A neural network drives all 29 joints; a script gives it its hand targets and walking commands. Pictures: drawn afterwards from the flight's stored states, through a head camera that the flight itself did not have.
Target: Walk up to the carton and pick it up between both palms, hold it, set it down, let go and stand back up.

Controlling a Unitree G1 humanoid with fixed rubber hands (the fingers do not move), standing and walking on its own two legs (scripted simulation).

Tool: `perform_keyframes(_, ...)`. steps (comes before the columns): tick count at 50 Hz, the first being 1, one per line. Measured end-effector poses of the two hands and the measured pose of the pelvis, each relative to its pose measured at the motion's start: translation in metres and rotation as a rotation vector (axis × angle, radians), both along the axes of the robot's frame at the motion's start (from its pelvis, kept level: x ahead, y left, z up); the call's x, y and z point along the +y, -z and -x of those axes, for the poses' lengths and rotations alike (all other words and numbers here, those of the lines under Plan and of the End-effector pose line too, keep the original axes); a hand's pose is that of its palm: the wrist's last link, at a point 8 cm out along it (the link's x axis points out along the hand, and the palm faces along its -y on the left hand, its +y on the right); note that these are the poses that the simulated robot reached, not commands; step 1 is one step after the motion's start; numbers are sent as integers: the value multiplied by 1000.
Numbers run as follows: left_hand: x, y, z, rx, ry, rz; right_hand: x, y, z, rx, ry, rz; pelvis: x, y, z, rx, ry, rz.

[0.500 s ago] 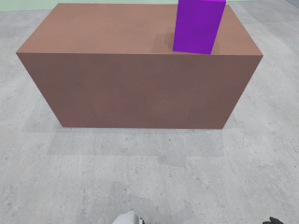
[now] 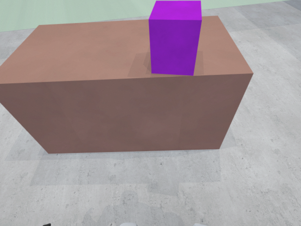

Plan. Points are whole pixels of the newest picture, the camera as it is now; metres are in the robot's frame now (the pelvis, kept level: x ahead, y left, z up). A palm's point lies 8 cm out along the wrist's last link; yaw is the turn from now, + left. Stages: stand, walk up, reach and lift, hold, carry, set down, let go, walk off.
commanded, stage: walk up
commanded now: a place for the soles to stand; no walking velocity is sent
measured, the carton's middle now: (175, 38) +0.88 -0.05 +0.07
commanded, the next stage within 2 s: none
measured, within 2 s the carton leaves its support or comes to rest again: neither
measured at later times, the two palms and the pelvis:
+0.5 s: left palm (65, 211) +0.18 +0.30 -0.11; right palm (283, 192) +0.24 -0.32 -0.06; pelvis +0.13 -0.01 +0.01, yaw +2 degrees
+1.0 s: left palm (77, 183) +0.25 +0.28 -0.08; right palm (274, 184) +0.27 -0.33 -0.10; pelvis +0.17 -0.03 +0.02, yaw +4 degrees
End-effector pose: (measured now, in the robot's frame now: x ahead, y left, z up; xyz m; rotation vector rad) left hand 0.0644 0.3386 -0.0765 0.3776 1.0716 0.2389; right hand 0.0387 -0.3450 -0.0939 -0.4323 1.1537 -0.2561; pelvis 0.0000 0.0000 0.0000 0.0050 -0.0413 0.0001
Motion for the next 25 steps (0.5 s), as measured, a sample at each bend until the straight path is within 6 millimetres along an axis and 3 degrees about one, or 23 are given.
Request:
perform_keyframes(8, -29, -3, -15, 50, -48, 30, 13, -7, -94, -44, -84, -79, -14, -15, -53, 9, -20, 15)
perform_keyframes(15, -29, 29, -36, 135, -72, 73, 34, -13, -170, -104, -141, -51, -7, -4, -98, 11, -34, 15)
perform_keyframes(19, -36, 38, -66, 151, -49, 91, 37, -22, -193, -152, -126, -41, -5, -5, -113, 7, -31, 19)
perform_keyframes(25, -42, 33, -114, 85, -28, 87, 20, -30, -199, -130, -97, -8, -13, -9, -131, 2, -41, 26)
